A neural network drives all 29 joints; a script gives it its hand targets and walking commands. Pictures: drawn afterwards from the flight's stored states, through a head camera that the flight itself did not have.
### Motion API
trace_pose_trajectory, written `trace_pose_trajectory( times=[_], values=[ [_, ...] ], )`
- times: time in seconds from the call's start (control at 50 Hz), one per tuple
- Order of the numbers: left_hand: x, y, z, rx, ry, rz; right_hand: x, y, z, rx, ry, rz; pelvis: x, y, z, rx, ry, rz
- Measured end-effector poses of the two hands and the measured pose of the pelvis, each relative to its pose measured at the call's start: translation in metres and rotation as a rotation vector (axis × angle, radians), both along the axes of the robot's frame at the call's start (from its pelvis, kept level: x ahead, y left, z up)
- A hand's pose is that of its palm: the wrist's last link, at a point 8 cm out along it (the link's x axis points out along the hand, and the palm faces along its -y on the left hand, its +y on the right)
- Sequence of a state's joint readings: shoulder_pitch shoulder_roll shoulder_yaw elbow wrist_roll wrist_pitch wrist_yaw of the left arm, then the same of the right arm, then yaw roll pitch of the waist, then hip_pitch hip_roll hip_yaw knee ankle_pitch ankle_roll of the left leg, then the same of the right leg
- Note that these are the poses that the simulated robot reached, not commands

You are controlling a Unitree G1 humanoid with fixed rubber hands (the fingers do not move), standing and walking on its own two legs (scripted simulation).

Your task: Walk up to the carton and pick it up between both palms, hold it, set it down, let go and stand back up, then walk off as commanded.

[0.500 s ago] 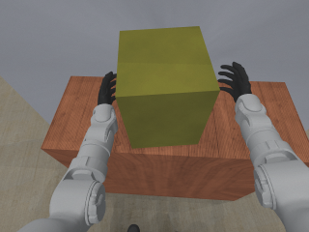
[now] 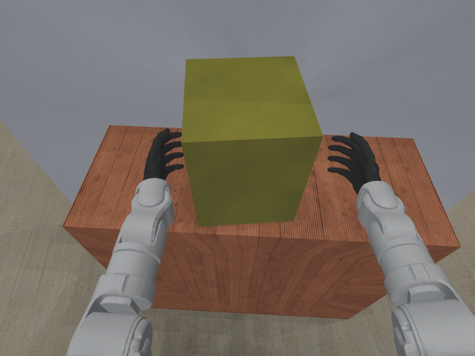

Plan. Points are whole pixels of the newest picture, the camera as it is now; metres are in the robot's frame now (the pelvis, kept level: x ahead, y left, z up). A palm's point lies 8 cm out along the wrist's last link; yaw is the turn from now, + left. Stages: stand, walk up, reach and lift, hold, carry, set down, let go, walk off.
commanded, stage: set down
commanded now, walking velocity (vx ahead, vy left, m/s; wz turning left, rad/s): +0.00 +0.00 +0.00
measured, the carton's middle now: (243, 146) +0.48 +0.04 +0.06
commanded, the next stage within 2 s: none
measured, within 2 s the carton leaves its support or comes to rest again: neither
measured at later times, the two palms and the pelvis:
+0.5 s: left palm (147, 216) +0.31 +0.18 +0.07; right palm (385, 228) +0.32 -0.20 +0.06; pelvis +0.02 +0.01 +0.01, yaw +0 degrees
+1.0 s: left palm (127, 261) +0.23 +0.19 +0.06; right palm (403, 282) +0.24 -0.21 +0.05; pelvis +0.02 +0.01 +0.01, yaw -2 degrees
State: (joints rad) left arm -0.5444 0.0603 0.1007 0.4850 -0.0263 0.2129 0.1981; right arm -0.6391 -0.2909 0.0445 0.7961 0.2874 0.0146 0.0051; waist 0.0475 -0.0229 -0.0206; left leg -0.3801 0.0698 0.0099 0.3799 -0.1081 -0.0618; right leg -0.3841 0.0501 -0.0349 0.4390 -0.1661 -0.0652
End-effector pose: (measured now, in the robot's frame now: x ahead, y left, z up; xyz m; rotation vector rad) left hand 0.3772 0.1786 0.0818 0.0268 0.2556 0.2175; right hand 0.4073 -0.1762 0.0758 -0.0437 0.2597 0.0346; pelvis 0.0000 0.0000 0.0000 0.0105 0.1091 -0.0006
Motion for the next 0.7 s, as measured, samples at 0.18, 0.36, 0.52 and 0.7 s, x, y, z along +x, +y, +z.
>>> trace_pose_trajectory(
  times=[0.18,0.36,0.52,0.7],
  values=[
    [-0.028,0.001,-0.011,-0.02,0.021,-0.005,-0.033,-0.006,-0.009,0.002,-0.01,0.007,0.012,0.002,0.004,0.0,-0.079,-0.003],
    [-0.063,0.015,-0.02,0.006,0.042,0.007,-0.068,-0.013,-0.018,0.025,-0.028,-0.012,0.017,0.007,0.006,0.002,-0.1,0.004],
    [-0.072,0.0,-0.013,-0.003,0.03,-0.035,-0.087,-0.026,-0.019,0.019,-0.023,-0.017,0.02,0.01,0.008,0.003,-0.116,-0.002],
    [-0.098,0.002,-0.016,-0.003,0.029,-0.001,-0.122,-0.034,-0.016,0.014,-0.031,-0.035,0.024,0.005,0.008,0.005,-0.16,-0.016]
  ],
)
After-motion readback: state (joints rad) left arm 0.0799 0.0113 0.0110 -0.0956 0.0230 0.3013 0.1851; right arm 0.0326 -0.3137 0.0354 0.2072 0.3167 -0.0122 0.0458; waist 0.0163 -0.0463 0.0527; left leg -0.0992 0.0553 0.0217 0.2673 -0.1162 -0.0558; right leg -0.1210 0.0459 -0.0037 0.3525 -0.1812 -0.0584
